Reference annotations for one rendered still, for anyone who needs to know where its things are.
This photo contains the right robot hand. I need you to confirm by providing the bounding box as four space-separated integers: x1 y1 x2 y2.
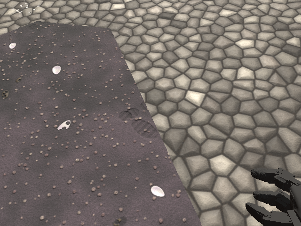
246 168 301 226

